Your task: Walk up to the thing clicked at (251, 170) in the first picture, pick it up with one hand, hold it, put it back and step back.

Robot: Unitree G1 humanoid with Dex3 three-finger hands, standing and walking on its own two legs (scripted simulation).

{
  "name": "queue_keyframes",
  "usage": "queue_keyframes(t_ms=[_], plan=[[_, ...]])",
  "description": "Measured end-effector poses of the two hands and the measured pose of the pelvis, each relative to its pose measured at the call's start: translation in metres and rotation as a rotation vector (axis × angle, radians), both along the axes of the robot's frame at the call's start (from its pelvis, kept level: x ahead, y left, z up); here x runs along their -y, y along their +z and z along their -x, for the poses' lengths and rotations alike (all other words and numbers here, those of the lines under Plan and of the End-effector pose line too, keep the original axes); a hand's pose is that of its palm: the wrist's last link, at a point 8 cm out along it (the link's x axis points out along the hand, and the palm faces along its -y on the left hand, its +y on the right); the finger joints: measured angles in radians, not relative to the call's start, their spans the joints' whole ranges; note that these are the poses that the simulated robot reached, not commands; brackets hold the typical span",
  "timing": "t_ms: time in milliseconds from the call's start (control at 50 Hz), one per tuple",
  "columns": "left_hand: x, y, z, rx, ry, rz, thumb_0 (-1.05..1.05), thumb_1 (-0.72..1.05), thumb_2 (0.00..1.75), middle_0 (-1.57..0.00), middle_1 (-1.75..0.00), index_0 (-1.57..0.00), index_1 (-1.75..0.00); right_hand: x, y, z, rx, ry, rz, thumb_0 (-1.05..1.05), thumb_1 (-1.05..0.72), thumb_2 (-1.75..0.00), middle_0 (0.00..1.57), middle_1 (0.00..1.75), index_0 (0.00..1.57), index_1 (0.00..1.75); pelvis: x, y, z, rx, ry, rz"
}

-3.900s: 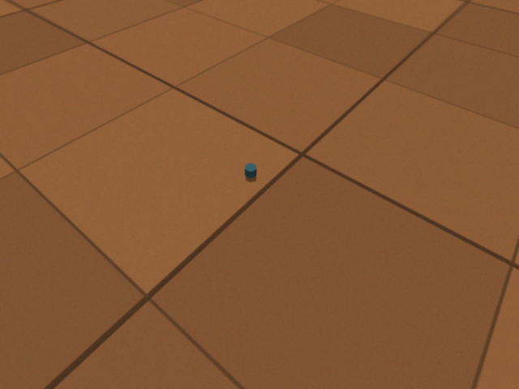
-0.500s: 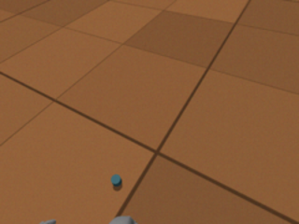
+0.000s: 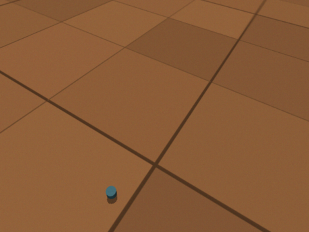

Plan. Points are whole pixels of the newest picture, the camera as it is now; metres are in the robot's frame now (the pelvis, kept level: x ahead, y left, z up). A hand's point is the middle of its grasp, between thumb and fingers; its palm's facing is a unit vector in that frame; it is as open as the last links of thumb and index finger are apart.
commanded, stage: walk up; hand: left
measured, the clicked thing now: (111, 192) +0.45 +0.24 -0.74
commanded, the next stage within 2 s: stand in 1.30 s
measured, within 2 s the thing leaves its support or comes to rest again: neither
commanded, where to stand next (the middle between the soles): +0.07 +0.00 m, yaw +0 degrees
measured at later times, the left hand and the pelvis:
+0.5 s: hand out of the picture +0.10 +0.23 -0.14, palm faces +0.00 -0.94 -0.33, open 7.4 cm; pelvis +0.02 -0.02 +0.01, yaw +0 degrees
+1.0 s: hand out of the picture +0.12 +0.23 -0.14, palm faces -0.01 -0.94 -0.33, open 7.4 cm; pelvis +0.03 -0.02 +0.01, yaw +0 degrees
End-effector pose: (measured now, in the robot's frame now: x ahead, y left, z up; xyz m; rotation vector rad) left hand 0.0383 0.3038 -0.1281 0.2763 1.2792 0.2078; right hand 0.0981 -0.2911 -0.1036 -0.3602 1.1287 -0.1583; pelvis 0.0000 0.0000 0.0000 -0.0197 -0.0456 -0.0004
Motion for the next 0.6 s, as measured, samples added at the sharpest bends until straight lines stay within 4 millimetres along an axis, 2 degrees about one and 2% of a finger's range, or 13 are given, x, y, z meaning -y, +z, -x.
queue_keyframes(t_ms=[120,240,360,600], plan=[[0.004,0.013,0.005,-0.025,0.022,-0.029,0.01,0.90,0.90,-0.20,-0.30,-0.20,-0.30,-0.001,-0.004,-0.027,0.026,0.014,-0.043,0.01,-0.90,-0.90,0.20,0.30,0.21,0.30,0.006,0.005,-0.007,-0.001,0.004,-0.007],[0.009,0.022,-0.008,-0.008,0.027,-0.047,0.01,0.90,0.90,-0.20,-0.30,-0.20,-0.30,0.006,-0.006,-0.035,0.024,0.000,-0.057,0.01,-0.90,-0.90,0.20,0.30,0.21,0.30,0.012,0.008,-0.012,0.002,0.006,-0.012],[0.019,0.024,-0.030,0.027,0.010,-0.040,0.01,0.90,0.90,-0.20,-0.30,-0.20,-0.30,0.017,-0.006,-0.024,-0.013,-0.031,-0.046,0.01,-0.90,-0.90,0.20,0.30,0.21,0.30,0.018,0.010,-0.016,0.002,0.006,-0.014],[0.035,0.018,-0.066,0.062,-0.035,0.000,0.01,0.90,0.90,-0.20,-0.30,-0.20,-0.30,0.032,-0.003,0.016,-0.107,-0.102,-0.009,0.01,-0.90,-0.90,0.20,0.30,0.21,0.30,0.022,0.012,-0.022,-0.003,-0.002,-0.014]])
